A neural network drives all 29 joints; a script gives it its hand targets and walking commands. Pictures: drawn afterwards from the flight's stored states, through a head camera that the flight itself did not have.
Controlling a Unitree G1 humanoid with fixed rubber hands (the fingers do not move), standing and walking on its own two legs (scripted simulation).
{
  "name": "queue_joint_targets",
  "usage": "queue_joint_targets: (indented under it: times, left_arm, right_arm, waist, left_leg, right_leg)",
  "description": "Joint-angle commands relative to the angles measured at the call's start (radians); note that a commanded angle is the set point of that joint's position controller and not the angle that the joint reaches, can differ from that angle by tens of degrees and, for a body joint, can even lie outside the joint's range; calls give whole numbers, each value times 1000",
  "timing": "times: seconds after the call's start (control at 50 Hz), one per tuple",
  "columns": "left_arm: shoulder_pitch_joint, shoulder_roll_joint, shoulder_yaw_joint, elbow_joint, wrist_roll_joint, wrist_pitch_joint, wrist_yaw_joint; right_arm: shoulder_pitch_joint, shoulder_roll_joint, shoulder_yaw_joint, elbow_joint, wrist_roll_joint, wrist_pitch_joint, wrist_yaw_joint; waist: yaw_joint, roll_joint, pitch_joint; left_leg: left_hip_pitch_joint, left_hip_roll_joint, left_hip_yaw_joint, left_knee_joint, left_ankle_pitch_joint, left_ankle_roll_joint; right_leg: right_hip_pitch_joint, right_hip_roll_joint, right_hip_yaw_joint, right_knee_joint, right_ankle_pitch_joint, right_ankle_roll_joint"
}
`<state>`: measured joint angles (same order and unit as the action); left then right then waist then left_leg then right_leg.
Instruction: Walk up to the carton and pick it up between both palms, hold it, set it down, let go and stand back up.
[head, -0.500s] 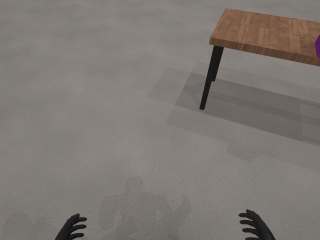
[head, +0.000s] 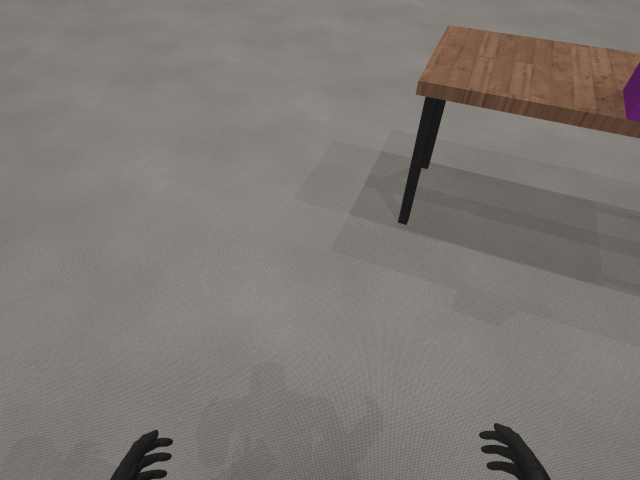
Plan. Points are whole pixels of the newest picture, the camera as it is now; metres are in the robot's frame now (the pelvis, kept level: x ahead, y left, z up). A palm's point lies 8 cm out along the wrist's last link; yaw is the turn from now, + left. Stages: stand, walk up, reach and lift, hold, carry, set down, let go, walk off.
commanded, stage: stand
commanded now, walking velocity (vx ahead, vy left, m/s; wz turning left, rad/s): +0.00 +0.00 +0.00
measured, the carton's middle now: out of the picture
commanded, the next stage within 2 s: walk up in 1.14 s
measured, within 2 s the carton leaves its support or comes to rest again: neither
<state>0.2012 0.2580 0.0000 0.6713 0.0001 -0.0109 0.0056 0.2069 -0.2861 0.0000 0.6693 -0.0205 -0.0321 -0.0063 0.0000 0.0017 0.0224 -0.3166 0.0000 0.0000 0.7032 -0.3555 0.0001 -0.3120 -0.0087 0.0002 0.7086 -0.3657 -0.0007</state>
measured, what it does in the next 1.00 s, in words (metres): stands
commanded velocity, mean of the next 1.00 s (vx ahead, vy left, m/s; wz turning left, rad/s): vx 0.00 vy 0.00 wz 0.00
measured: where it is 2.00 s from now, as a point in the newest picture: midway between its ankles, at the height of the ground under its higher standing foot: outside the picture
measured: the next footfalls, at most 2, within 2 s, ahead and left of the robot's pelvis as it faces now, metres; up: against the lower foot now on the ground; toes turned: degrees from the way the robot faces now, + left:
right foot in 1.68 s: +0.09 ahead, -0.24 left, +0.00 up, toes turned -9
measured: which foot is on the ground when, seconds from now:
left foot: down 0.00-1.00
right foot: down 0.00-1.00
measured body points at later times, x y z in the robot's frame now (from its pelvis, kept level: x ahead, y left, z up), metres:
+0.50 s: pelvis -0.02 +0.00 +0.00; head -0.03 +0.00 +0.45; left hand +0.13 +0.25 -0.10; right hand +0.13 -0.26 -0.10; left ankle +0.01 +0.12 -0.72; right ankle +0.01 -0.12 -0.72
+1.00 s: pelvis -0.02 +0.00 +0.00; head -0.02 +0.00 +0.45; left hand +0.12 +0.26 -0.10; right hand +0.12 -0.26 -0.10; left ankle +0.01 +0.12 -0.72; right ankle +0.01 -0.12 -0.72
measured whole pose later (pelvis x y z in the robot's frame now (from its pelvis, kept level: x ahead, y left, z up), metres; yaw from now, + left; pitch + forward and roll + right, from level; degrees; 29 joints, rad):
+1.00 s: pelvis -0.02 +0.00 +0.00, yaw +0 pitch -3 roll +0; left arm 0.20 0.26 0.00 0.74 0.00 -0.01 0.00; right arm 0.21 -0.29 0.00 0.73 -0.02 -0.03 0.00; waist 0.00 0.00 0.03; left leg -0.32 0.00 0.00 0.70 -0.33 0.00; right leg -0.31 -0.01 0.00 0.71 -0.34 0.00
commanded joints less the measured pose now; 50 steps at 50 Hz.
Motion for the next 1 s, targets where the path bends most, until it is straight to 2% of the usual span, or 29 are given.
queue_joint_targets:
  times: [0.0, 0.02, 0.08, 0.1, 0.16, 0.2, 0.22, 0.34, 0.36, 0.38, 0.4, 0.42, 0.44, 0.46, 0.48, 0.5, 0.52, 0.54, 0.56, 0.62, 0.7, 0.72, 0.74, 0.8, 0.84, 0.86, 0.88, 0.94, 0.98]
  left_arm:
    - [-39, 264, 82, -6, 14, -54, -2]
    - [-58, 276, 85, -2, 21, -58, 1]
    - [-52, 300, 100, 8, 25, -55, -1]
    - [-68, 275, 85, 9, 24, -52, 3]
    - [-64, 293, 90, 1, 22, -56, -1]
    - [-33, 268, 83, 8, 8, -54, 0]
    - [-55, 268, 84, 13, 21, -55, -3]
    - [-92, 274, 90, 18, 24, -52, 0]
    - [-72, 295, 89, 24, 19, -51, -5]
    - [-62, 264, 88, 20, 14, -47, 0]
    - [-56, 286, 89, 33, 25, -52, 2]
    - [-66, 296, 91, 33, 10, -52, 0]
    - [-60, 250, 85, 31, 28, -51, 5]
    - [-90, 285, 84, 31, 32, -46, -1]
    - [-64, 268, 87, 28, 25, -47, -6]
    - [-42, 283, 88, 30, 16, -45, 2]
    - [-46, 287, 85, 46, 17, -44, -5]
    - [-90, 271, 84, 32, 20, -43, 3]
    - [-69, 279, 84, 35, 23, -47, 2]
    - [-70, 289, 86, 44, 21, -54, 1]
    - [-58, 291, 87, 45, 16, -53, -2]
    - [-51, 270, 85, 47, 17, -52, -2]
    - [-85, 261, 82, 29, 22, -50, 0]
    - [-72, 284, 84, 44, 28, -52, -5]
    - [-93, 270, 84, 48, 20, -47, -5]
    - [-49, 293, 83, 51, 21, -53, -5]
    - [-80, 277, 82, 51, 25, -54, 0]
    - [-74, 282, 80, 60, 18, -51, 1]
    - [-70, 283, 79, 59, 22, -55, -2]
  right_arm:
    - [-55, -246, -83, -13, -4, -48, -2]
    - [-64, -248, -83, -11, -2, -48, 0]
    - [-27, -253, -92, -15, 3, -46, -3]
    - [-55, -237, -82, -16, -1, -45, -3]
    - [-49, -232, -87, -2, -6, -37, 0]
    - [-54, -248, -80, 8, -10, -48, 7]
    - [-55, -247, -89, -5, -8, -46, 4]
    - [-66, -209, -76, 14, -4, -40, 0]
    - [-64, -252, -81, 17, 1, -38, -1]
    - [-48, -241, -79, 16, -1, -40, 2]
    - [-76, -237, -79, 18, -2, -30, 5]
    - [-65, -244, -85, 13, -2, -38, 7]
    - [-40, -262, -88, 21, -4, -42, 6]
    - [-68, -256, -92, 24, 3, -39, 0]
    - [-48, -246, -76, 27, -6, -41, -1]
    - [-35, -248, -90, 21, 1, -39, 2]
    - [-59, -241, -77, 39, 1, -40, -2]
    - [-59, -236, -77, 18, 4, -40, 4]
    - [-65, -250, -83, 29, 0, -39, -1]
    - [-62, -231, -82, 42, -2, -35, 6]
    - [-62, -235, -77, 35, -2, -36, 1]
    - [-55, -234, -73, 47, -4, -40, -4]
    - [-79, -237, -70, 40, -12, -43, -1]
    - [-58, -235, -81, 33, 5, -40, 5]
    - [-49, -250, -82, 27, 5, -39, 1]
    - [-61, -244, -75, 49, 0, -33, -1]
    - [-64, -227, -71, 28, 5, -37, -1]
    - [-71, -240, -73, 19, 7, -42, -1]
    - [-60, -248, -77, 43, 2, -37, 3]
  waist:
    - [15, -9, -87]
    - [11, 41, -63]
    - [-7, -26, -58]
    - [-16, 7, -20]
    - [2, -26, -33]
    - [23, 46, -28]
    - [12, -12, -53]
    - [-9, 13, -28]
    - [8, -13, 27]
    - [11, 20, 29]
    - [3, 20, -17]
    - [1, -34, -29]
    - [10, -19, -22]
    - [-16, -19, -5]
    - [13, -4, -13]
    - [-11, 39, -23]
    - [13, 17, -16]
    - [-4, -8, 9]
    - [5, 32, 11]
    - [-2, -29, -11]
    - [6, 17, 14]
    - [9, -33, -1]
    - [20, 60, 13]
    - [-8, -28, -34]
    - [-18, 24, -34]
    - [17, 10, -41]
    - [-10, -32, -18]
    - [-6, 53, -14]
    - [5, 10, -5]
  left_leg:
    - [50, 105, -110, -150, 238, 74]
    - [37, 101, -106, -158, 222, 71]
    - [61, 99, -121, -168, 184, 74]
    - [24, 97, -111, -180, 156, 69]
    - [35, 90, -107, -172, 162, 65]
    - [9, 101, -125, -194, 119, 82]
    - [13, 93, -113, -183, 138, 71]
    - [21, 97, -114, -193, 92, 72]
    - [-11, 113, -145, -218, 125, 81]
    - [-2, 118, -149, -232, 90, 86]
    - [27, 104, -123, -205, 159, 73]
    - [20, 109, -123, -209, 110, 74]
    - [17, 104, -132, -198, 108, 72]
    - [-1, 112, -136, -225, 90, 65]
    - [10, 96, -130, -201, 121, 77]
    - [14, 106, -112, -209, 107, 70]
    - [31, 119, -144, -212, 122, 71]
    - [-21, 118, -133, -222, 95, 78]
    - [-10, 106, -139, -214, 103, 78]
    - [15, 103, -127, -193, 132, 74]
    - [16, 105, -135, -211, 93, 90]
    - [15, 110, -141, -212, 110, 82]
    - [-35, 112, -144, -236, 96, 89]
    - [28, 97, -110, -198, 99, 60]
    - [40, 104, -114, -203, 143, 72]
    - [47, 112, -128, -205, 156, 75]
    - [38, 105, -108, -188, 171, 68]
    - [20, 98, -112, -205, 159, 67]
    - [18, 113, -131, -209, 157, 73]
  right_leg:
    - [55, -84, 81, -142, 225, -76]
    - [52, -91, 92, -144, 238, -77]
    - [21, -88, 110, -158, 180, -79]
    - [27, -87, 107, -162, 192, -82]
    - [10, -88, 90, -174, 151, -73]
    - [38, -89, 103, -177, 140, -73]
    - [50, -89, 92, -172, 138, -78]
    - [18, -99, 118, -211, 110, -76]
    - [-2, -101, 123, -216, 114, -83]
    - [20, -94, 120, -195, 111, -76]
    - [14, -98, 119, -200, 129, -74]
    - [21, -82, 98, -194, 103, -70]
    - [47, -90, 109, -199, 143, -75]
    - [20, -95, 110, -195, 121, -80]
    - [40, -91, 109, -197, 134, -75]
    - [20, -88, 115, -185, 139, -73]
    - [27, -93, 114, -201, 121, -70]
    - [16, -87, 111, -203, 98, -70]
    - [21, -84, 112, -195, 137, -77]
    - [25, -98, 111, -203, 135, -77]
    - [-23, -101, 126, -211, 103, -75]
    - [8, -78, 113, -199, 93, -72]
    - [26, -71, 89, -181, 105, -65]
    - [23, -86, 106, -207, 121, -71]
    - [8, -95, 100, -192, 137, -78]
    - [34, -90, 101, -199, 156, -64]
    - [17, -94, 117, -201, 162, -72]
    - [13, -95, 109, -199, 155, -67]
    - [31, -93, 103, -192, 162, -71]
